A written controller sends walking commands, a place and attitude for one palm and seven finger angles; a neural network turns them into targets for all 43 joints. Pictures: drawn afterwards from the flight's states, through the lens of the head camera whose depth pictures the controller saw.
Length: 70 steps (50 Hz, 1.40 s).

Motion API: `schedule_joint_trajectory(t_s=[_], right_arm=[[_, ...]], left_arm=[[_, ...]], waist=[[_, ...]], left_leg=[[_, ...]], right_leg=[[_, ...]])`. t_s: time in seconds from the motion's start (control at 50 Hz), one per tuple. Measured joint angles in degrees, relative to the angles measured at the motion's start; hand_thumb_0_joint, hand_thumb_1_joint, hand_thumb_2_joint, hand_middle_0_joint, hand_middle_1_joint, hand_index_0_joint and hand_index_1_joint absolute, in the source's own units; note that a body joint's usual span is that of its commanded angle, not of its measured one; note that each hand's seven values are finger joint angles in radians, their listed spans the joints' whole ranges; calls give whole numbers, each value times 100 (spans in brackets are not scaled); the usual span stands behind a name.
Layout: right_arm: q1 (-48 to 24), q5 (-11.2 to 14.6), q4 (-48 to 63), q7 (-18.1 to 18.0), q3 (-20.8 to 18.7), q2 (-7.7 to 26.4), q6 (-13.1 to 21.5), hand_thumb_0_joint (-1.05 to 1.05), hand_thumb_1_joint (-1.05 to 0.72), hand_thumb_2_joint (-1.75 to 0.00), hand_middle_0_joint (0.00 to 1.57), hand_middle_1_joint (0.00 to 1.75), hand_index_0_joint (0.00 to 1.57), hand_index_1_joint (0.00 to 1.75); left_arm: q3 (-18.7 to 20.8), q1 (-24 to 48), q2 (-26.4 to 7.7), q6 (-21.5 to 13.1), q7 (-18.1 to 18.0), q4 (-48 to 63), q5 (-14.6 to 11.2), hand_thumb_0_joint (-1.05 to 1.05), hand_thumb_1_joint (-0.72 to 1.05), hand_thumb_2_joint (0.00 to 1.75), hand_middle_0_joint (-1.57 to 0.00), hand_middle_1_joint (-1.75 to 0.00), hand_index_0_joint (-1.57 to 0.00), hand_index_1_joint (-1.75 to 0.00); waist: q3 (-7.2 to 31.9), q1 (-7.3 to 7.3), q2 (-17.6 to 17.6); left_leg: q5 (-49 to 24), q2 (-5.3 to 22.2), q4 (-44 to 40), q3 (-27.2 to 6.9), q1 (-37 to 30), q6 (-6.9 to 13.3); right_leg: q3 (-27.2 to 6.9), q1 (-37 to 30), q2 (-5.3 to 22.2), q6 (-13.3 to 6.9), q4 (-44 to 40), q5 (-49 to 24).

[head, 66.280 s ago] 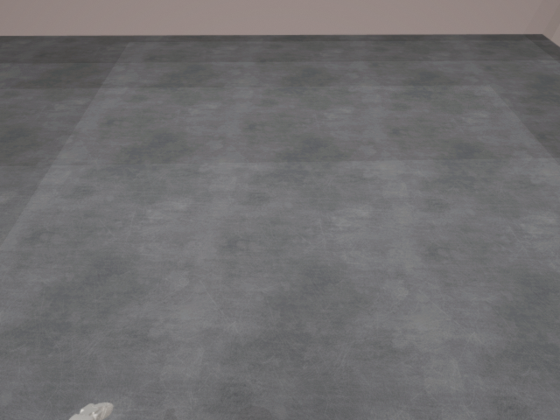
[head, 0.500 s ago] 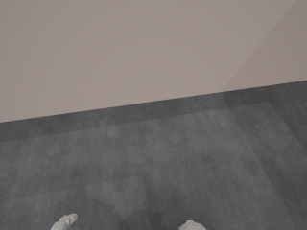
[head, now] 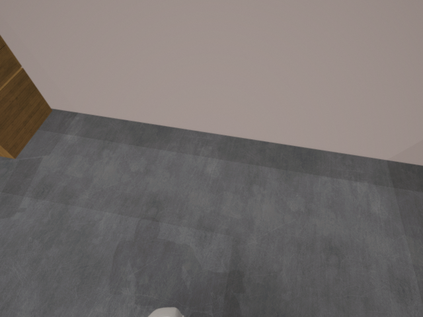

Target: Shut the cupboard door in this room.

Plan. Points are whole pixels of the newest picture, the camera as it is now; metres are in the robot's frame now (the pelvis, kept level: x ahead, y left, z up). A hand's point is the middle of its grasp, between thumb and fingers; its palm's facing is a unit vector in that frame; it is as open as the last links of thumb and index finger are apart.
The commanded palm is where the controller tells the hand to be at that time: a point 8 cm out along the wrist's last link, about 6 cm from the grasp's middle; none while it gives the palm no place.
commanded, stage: walk to a spot facing it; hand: left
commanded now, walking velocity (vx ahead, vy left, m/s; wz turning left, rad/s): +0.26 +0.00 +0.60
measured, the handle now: out of the picture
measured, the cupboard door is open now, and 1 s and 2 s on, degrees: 99 99 99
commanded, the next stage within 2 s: turn to face it in 1.90 s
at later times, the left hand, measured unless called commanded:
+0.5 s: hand (113, 279) +0.19 +0.23 -0.14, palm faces +0.20 -0.96 -0.21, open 7.4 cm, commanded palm none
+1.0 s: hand out of the picture +0.08 +0.21 -0.18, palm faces +0.60 -0.77 -0.21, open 7.4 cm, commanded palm none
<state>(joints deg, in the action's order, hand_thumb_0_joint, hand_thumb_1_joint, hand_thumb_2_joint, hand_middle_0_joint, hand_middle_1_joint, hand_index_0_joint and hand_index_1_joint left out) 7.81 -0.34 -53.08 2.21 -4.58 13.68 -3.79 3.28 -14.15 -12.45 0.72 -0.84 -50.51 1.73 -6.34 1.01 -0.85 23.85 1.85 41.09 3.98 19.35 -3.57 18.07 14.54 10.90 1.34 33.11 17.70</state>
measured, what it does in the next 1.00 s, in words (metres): walks ahead, turning left: left foot, then right foot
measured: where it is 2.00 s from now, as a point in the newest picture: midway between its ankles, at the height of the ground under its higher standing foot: (153, 207)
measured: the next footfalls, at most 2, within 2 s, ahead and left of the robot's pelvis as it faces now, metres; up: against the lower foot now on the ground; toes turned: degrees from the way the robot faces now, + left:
left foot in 0.04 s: +0.03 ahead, +0.12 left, +0.00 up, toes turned +6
right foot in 0.52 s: +0.25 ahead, -0.10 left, +0.00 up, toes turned +10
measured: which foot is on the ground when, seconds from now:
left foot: up 0.00-0.02, down 0.04-0.52, up 0.54-0.94, down 0.96-1.00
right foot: down 0.00-0.04, up 0.06-0.50, down 0.52-0.98, up 1.00-1.00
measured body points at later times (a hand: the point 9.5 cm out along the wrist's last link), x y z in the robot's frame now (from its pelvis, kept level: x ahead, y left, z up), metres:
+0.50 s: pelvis +0.10 +0.01 +0.00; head +0.14 +0.01 +0.45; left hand +0.18 +0.28 -0.12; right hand +0.14 -0.23 -0.15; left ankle -0.01 +0.11 -0.73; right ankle +0.20 -0.11 -0.71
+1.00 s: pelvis +0.26 +0.10 -0.02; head +0.30 +0.15 +0.43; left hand +0.05 +0.25 -0.16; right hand +0.53 -0.01 -0.13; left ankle +0.28 +0.21 -0.74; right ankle +0.22 -0.10 -0.71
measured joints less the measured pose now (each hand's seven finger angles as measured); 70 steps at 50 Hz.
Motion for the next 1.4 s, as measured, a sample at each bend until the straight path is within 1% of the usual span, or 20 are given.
schedule_joint_trajectory(t_s=[0.04,0.1,0.2,0.32,0.46,0.52,0.54,0.58,0.64,0.7,0.76,0.84,0.96,0.98,1.0,1.04,1.1,1.18,1.26,1.4], right_arm=[[-55,-14,104,8,32,-15,103,1,-91,-90,20,29,19,30],[-103,-37,191,-37,95,-106,256,1,-91,-90,20,29,20,30],[205,-45,168,-163,179,-199,421,1,-91,-90,20,29,20,30],[701,-20,1,-155,222,-333,523,1,-90,-90,20,29,20,30],[1179,-58,-266,-156,154,-367,498,1,-90,-90,21,30,20,30],[1386,-39,-371,-175,100,-312,452,1,-90,-90,21,30,20,30],[1437,-12,-414,-174,80,-300,433,1,-90,-90,21,30,20,30],[1364,-25,-516,-145,11,-194,327,1,-90,-90,21,29,20,30],[1131,-87,-553,-49,-84,-55,230,1,-91,-90,20,29,20,30],[864,-98,-437,9,-137,28,224,1,-91,-90,20,29,20,30],[591,-93,-296,44,-157,43,230,1,-91,-90,20,29,19,30],[146,-101,-129,101,-104,31,251,1,-91,-90,20,29,19,30],[-442,-123,175,122,75,-31,443,1,-91,-90,20,29,19,30],[-498,-136,248,98,99,-42,522,1,-91,-90,20,29,19,30],[-540,-129,300,56,114,-70,601,1,-91,-90,20,29,19,30],[-529,-70,301,-28,167,-146,686,1,-91,-90,20,29,19,30],[-302,-52,154,-136,229,-302,745,1,-91,-90,20,29,20,30],[184,67,-63,-259,112,-469,863,-1,-94,-90,21,29,20,30],[585,26,-233,-268,62,-357,886,-3,-96,-90,21,30,20,30],[1343,-44,-671,-266,136,-400,809,-1,-93,-90,20,29,20,30]], left_arm=[[61,-104,-135,41,16,-59,-34,1,90,90,-21,-30,-21,-30],[135,-111,-308,237,8,-281,-46,1,90,90,-21,-30,-21,-30],[160,25,-339,203,160,-408,-31,1,91,90,-20,-30,-20,-30],[93,232,-257,79,240,-229,-29,1,91,90,-20,-30,-20,-30],[24,641,-71,6,305,4,-62,1,90,90,-20,-30,-20,-30],[-27,768,14,-158,322,153,-67,1,90,90,-20,-30,-20,-30],[-47,805,31,-260,304,213,-48,1,90,90,-20,-30,-20,-30],[-96,845,170,-360,245,254,-54,1,90,90,-20,-30,-21,-30],[-108,616,305,-405,168,174,-37,0,90,90,-21,-30,-21,-30],[-81,293,380,-418,97,-65,-7,0,90,90,-21,-30,-21,-30],[-11,-48,367,-449,30,-291,9,0,91,90,-21,-30,-21,-30],[8,-444,240,-459,22,-528,28,0,92,90,-21,-30,-21,-30],[-20,-1040,59,-392,56,-846,-3,1,91,90,-20,-30,-20,-30],[-21,-1122,49,-347,83,-923,-23,1,91,90,-20,-30,-20,-30],[-21,-1110,33,-273,118,-1005,-46,1,91,90,-20,-30,-20,-30],[-26,-983,8,-149,132,-1109,-74,1,91,90,-20,-30,-20,-30],[-7,-716,1,-144,143,-1083,-27,1,91,90,-20,-30,-20,-30],[-15,-373,68,-183,162,-836,16,1,91,90,-20,-30,-20,-30],[-19,-15,150,-153,203,-655,28,1,91,90,-20,-30,-20,-30],[-60,642,185,-139,271,-418,-18,1,91,90,-20,-30,-20,-30]], waist=[[44,21,-100],[103,55,-205],[324,-9,-70],[473,-102,-36],[442,-371,111],[427,-447,236],[423,-427,225],[319,-396,378],[323,-334,419],[363,-330,400],[372,-264,327],[251,-84,228],[42,253,38],[28,242,13],[-18,228,-8],[-39,254,-7],[66,249,0],[294,168,-18],[457,33,-85],[416,-264,-86]], left_leg=[[-690,-67,-728,98,-274,224],[-457,-137,-474,33,-201,576],[-656,-192,-1175,-307,-592,610],[-849,-323,-1821,-635,-1035,645],[-564,-381,-1787,-1048,-1247,515],[-93,-396,-1164,-1296,-1123,403],[181,-437,-508,-1260,-888,398],[478,-371,1150,-1084,-269,411],[-145,-158,2725,-640,579,360],[-730,106,2998,-424,1141,246],[-974,289,2554,-323,1456,171],[-1173,391,1157,-121,1449,196],[-971,86,-510,262,722,536],[-1275,23,-556,292,642,650],[-1222,-24,-325,292,660,734],[-892,-70,-199,279,485,809],[-853,-137,-722,241,-55,751],[-983,-271,-1573,177,-768,805],[-992,-382,-2174,157,-1352,788],[-588,-381,-2504,43,-2120,602]], right_leg=[[57,160,162,115,447,210],[-710,759,-41,293,1956,1320],[-1341,1423,-372,383,3131,524],[-1560,1693,-406,510,2733,-32],[-1487,1425,-567,517,1032,-3],[-1309,854,-736,380,-55,-234],[-1251,787,-699,170,-149,-650],[-1006,715,-653,-93,201,-475],[-789,357,-554,-134,79,-136],[-552,-80,-485,-85,-335,-147],[-303,-490,-432,-38,-692,-105],[21,-968,-371,93,-987,30],[294,-1353,-67,441,-457,701],[211,-1167,93,405,182,869],[-143,-826,146,347,1109,1029],[-879,-23,-24,234,2848,1047],[-1217,901,-143,194,3794,544],[-1334,1682,-128,260,3394,-105],[-1332,2144,-114,333,2814,-729],[-1197,1967,-320,186,1147,-1075]])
